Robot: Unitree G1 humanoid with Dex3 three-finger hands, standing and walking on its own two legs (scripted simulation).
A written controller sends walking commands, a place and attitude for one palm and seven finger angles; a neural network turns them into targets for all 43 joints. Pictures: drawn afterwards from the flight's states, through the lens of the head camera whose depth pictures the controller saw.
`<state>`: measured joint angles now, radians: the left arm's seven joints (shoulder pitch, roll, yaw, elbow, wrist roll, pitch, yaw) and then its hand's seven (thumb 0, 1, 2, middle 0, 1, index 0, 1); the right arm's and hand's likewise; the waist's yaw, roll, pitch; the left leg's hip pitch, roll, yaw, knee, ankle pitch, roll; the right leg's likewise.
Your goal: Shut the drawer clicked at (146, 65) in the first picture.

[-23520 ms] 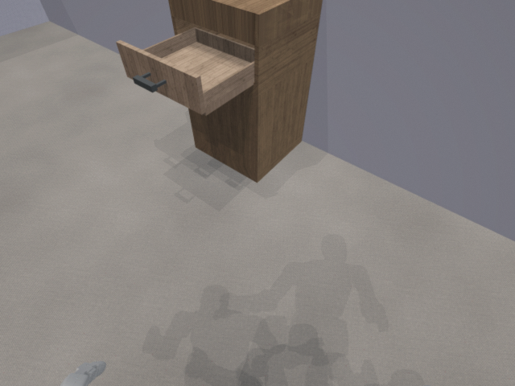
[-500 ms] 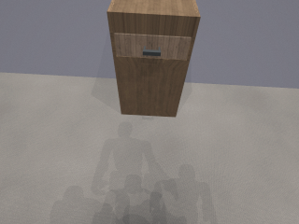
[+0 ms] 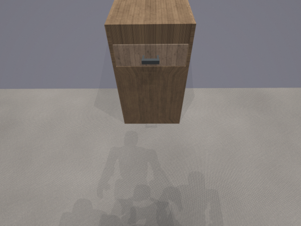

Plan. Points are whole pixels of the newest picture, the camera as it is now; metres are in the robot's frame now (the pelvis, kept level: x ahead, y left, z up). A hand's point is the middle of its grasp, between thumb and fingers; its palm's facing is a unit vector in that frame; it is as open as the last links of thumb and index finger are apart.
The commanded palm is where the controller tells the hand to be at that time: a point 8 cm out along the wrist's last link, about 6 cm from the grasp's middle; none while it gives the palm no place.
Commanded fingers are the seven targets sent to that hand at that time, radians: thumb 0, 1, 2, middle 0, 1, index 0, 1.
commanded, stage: let the arm hang, fingers relaxed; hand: left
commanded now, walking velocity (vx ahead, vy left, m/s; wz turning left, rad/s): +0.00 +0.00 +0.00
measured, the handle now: (150, 59) +0.98 +0.05 -0.12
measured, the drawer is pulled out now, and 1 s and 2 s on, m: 0.00 0.00 0.00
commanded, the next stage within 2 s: look to check the result in 0.20 s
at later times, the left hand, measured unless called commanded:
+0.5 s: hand out of the picture +0.08 +0.21 -0.16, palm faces +0.00 -0.95 -0.31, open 7.4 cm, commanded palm none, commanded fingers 0.00 0.90 0.90 -0.20 -0.30 -0.20 -0.30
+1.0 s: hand out of the picture +0.12 +0.21 -0.15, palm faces -0.02 -0.94 -0.34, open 7.4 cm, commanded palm none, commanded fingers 0.00 0.90 0.90 -0.20 -0.30 -0.20 -0.30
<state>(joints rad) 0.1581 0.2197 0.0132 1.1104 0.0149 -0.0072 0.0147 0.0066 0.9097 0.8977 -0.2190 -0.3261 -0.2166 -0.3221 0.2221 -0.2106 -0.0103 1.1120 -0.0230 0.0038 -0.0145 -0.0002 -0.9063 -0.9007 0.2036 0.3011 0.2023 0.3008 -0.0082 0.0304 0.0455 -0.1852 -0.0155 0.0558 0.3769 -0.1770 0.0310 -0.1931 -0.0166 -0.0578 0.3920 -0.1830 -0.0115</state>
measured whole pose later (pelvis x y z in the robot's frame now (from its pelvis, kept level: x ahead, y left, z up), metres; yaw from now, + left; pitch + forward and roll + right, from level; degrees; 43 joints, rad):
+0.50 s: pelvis +0.02 -0.01 +0.00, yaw +0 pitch -1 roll +0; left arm 0.13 0.26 0.02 1.14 0.01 -0.01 0.01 0.01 0.91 0.90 -0.20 -0.30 -0.20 -0.30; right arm 0.15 -0.28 -0.02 1.12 -0.02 0.00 -0.02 0.00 -0.91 -0.90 0.20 0.30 0.20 0.30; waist 0.00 0.03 0.06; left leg -0.13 0.00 0.05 0.32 -0.18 0.01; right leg -0.13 0.01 -0.07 0.33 -0.19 -0.03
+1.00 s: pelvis +0.03 -0.03 +0.00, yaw +0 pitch -1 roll +0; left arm 0.08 0.30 0.02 1.13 0.01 -0.02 0.01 0.01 0.91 0.90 -0.20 -0.30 -0.20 -0.30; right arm 0.12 -0.32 -0.01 1.12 -0.02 0.00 -0.01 0.00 -0.91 -0.90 0.20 0.30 0.20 0.30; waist -0.01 0.03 0.05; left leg -0.09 0.02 0.04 0.29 -0.18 -0.01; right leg -0.10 0.03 -0.07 0.29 -0.18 -0.04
